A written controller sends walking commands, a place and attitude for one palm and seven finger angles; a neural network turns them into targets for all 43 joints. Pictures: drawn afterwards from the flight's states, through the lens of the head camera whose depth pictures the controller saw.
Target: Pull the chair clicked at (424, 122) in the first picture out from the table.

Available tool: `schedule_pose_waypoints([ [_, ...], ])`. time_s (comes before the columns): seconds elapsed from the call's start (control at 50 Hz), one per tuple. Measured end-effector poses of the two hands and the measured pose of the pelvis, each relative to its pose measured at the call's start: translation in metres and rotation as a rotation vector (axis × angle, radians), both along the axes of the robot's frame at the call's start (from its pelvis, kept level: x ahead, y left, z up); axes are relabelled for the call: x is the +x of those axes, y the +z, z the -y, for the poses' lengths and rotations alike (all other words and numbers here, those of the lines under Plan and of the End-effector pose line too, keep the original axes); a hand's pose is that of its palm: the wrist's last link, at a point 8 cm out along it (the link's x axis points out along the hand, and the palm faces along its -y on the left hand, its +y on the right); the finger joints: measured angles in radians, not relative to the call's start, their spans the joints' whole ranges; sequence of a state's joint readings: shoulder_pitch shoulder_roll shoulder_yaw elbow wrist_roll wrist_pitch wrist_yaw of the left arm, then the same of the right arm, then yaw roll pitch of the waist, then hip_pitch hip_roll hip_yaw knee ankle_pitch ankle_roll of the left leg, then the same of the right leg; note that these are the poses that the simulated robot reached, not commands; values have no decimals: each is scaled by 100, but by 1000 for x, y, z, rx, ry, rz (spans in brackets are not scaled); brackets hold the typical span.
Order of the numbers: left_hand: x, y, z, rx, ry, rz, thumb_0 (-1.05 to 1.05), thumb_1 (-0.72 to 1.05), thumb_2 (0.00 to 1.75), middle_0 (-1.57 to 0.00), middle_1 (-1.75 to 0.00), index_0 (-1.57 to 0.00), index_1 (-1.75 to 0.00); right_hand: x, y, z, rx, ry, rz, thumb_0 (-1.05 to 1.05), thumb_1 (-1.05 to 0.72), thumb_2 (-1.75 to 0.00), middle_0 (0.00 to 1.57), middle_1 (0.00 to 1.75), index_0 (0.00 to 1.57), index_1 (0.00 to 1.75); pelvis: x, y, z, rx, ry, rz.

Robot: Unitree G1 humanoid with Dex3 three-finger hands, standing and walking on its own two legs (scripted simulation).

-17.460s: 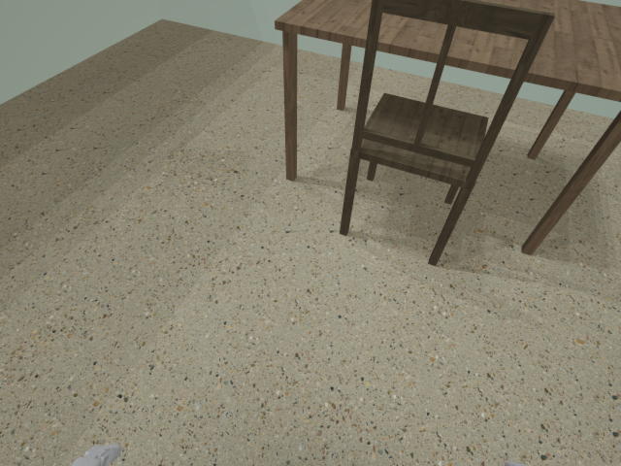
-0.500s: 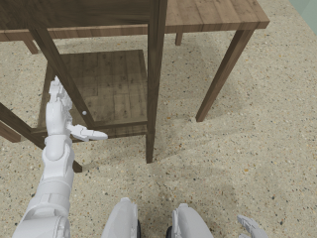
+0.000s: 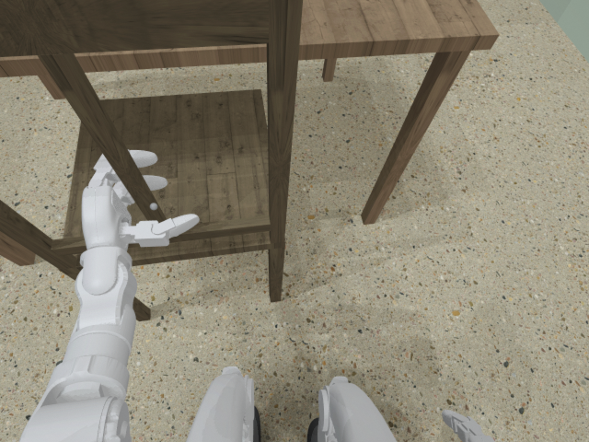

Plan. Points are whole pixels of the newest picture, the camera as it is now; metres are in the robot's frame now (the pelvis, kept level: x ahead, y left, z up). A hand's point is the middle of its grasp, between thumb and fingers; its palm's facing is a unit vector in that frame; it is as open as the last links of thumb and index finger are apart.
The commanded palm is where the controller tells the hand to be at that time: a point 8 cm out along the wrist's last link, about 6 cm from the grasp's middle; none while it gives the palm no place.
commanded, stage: hook a spindle and tug to test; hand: left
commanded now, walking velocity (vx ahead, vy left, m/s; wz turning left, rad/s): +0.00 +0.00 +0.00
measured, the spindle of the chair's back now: (127, 171) +0.45 +0.22 +0.06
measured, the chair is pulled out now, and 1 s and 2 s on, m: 0.00 0.03 0.15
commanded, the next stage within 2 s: step backward, pulling the chair out in 0.90 s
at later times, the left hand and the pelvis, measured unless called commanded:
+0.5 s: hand (156, 211) +0.41 +0.19 +0.02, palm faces +0.17 -0.98 -0.02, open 5.3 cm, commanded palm +0.37 +0.23 +0.02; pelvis +0.01 +0.00 +0.01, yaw +0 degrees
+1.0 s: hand (152, 225) +0.39 +0.19 +0.02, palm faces +0.15 -0.99 -0.02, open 5.3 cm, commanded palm +0.36 +0.23 +0.02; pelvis +0.01 +0.01 +0.01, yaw +0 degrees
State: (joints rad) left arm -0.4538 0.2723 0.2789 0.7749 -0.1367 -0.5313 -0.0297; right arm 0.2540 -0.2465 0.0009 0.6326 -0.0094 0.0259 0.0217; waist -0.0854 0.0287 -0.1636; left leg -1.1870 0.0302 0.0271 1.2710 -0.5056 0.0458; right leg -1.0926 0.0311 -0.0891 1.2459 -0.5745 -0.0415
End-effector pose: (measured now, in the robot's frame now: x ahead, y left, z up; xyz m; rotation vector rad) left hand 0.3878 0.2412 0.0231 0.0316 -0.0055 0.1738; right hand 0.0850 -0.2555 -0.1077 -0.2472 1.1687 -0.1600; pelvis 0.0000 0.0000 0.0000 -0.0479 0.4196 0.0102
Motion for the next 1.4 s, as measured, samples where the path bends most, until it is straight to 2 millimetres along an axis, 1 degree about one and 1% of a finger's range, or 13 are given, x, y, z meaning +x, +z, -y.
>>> schedule_pose_waypoints([
  [0.06,0,0,-1,-2,1,-4,0,5,53,-46,-132,-44,-132,1,1,0,0,-1,0,1,-91,-90,20,30,20,30,1,1,0,0,-1,0],
  [0.14,0,0,0,-9,4,-6,0,26,62,-46,-137,-45,-139,3,3,0,0,-5,8,1,-91,-90,20,30,20,30,2,2,-1,-1,-3,0],
  [0.26,-2,0,3,-10,7,-3,1,59,76,-45,-138,-44,-140,8,5,-2,3,-2,15,1,-91,-90,20,30,20,30,5,4,-2,0,-4,2],
  [0.34,-3,0,3,-10,6,0,1,73,82,-45,-139,-43,-141,12,6,-3,5,1,16,1,-91,-90,20,30,20,30,6,4,-3,-1,-4,2],
  [0.64,-13,0,4,-15,-13,-3,1,74,81,-43,-140,-41,-143,27,10,-9,19,9,45,1,-91,-90,20,30,20,30,12,6,-5,1,-8,6],
  [0.84,-23,0,4,-18,-16,-8,2,74,82,-43,-140,-41,-144,38,11,-11,21,20,72,1,-91,-90,20,30,20,30,13,6,-6,1,-6,10],
  [1.02,-29,0,3,-16,-18,-3,1,74,82,-44,-141,-41,-144,43,11,-11,16,33,92,1,-91,-90,20,30,20,30,11,5,-5,-1,-1,13],
  [1.06,-28,6,3,25,-11,-61,1,73,83,-44,-139,-41,-144,42,16,-14,21,-2,71,1,-91,-90,20,30,20,30,9,13,-5,6,5,62],
  [1.12,-27,19,4,72,5,-224,3,73,83,-42,-131,-40,-144,36,40,-21,28,-50,46,1,-91,-90,20,30,20,30,13,41,-7,13,13,126],
  [1.18,-31,27,6,34,38,-344,3,74,82,-36,-121,-42,-144,30,65,-26,25,-71,30,1,-91,-90,20,30,20,30,21,67,-9,20,10,159],
  [1.22,-33,29,9,12,41,-390,4,74,81,-34,-115,-44,-145,27,78,-26,10,-74,19,1,-91,-90,20,30,21,30,25,80,-10,21,10,178],
  [1.3,-32,34,15,39,1,-454,4,74,80,-35,-113,-47,-145,21,96,-18,-34,-76,-1,1,-91,-90,20,30,21,30,26,94,-12,19,21,214],
  [1.4,-36,35,21,55,-41,-490,5,73,79,-34,-116,-49,-145,14,105,-7,-67,-92,-1,1,-91,-90,20,30,21,30,18,102,-13,22,19,251],
])
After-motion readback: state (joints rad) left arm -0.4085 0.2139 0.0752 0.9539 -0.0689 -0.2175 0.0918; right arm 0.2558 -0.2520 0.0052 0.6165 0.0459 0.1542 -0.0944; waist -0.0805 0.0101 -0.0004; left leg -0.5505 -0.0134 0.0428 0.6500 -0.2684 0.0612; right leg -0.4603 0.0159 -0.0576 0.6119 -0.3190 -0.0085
